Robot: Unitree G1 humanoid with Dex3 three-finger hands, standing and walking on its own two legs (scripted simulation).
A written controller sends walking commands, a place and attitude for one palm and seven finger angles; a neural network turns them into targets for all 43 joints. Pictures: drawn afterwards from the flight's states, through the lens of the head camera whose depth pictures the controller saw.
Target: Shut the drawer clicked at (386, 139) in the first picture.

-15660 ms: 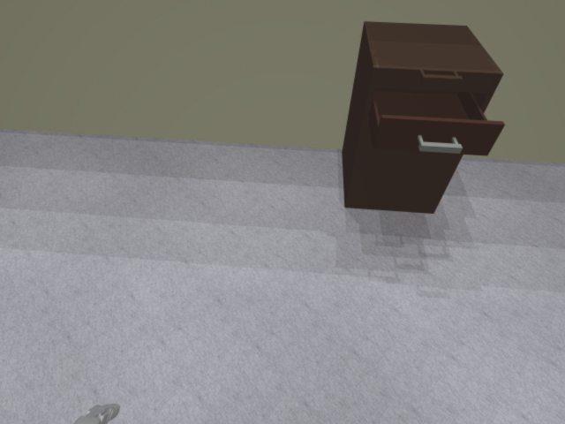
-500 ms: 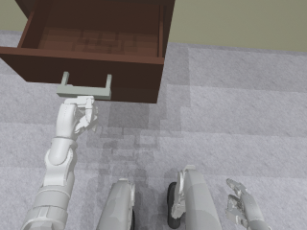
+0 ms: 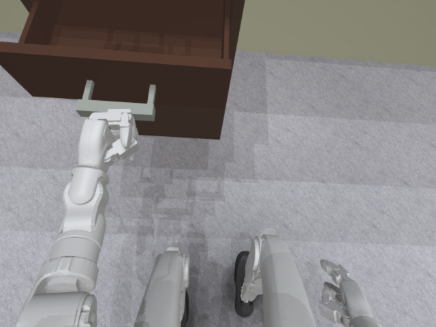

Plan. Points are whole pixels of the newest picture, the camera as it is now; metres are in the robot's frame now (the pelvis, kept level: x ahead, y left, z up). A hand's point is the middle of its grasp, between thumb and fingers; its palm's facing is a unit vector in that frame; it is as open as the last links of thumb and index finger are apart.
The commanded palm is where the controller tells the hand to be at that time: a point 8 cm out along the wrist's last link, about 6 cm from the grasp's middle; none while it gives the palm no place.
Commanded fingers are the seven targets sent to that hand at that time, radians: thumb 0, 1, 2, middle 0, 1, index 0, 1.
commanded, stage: push the drawer shut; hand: left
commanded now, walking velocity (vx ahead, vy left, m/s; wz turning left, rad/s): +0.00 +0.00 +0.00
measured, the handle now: (119, 99) +0.51 +0.18 +0.00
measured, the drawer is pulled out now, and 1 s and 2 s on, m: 0.17 0.05 0.00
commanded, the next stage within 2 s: pull the fist back off the drawer in 1.64 s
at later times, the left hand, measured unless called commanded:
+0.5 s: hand (140, 104) +0.50 +0.14 +0.00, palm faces -0.08 -1.00 -0.05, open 3.3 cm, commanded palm +0.49 +0.18 +0.00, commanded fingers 0.00 0.90 0.90 -1.40 -1.60 -1.40 -1.60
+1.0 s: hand (142, 81) +0.55 +0.14 +0.00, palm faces -0.07 -1.00 -0.05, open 3.3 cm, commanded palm +0.54 +0.17 +0.00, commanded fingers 0.00 0.90 0.90 -1.40 -1.60 -1.40 -1.60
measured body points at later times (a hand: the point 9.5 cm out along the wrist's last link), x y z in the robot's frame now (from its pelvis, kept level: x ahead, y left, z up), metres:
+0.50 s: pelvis -0.01 +0.01 -0.01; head +0.18 +0.03 +0.40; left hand +0.50 +0.19 +0.00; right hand +0.05 -0.26 -0.12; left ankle +0.01 +0.10 -0.54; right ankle +0.12 -0.13 -0.54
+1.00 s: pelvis -0.01 +0.01 -0.01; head +0.21 +0.03 +0.38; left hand +0.55 +0.19 +0.00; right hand +0.04 -0.26 -0.13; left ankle +0.01 +0.10 -0.54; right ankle +0.12 -0.13 -0.54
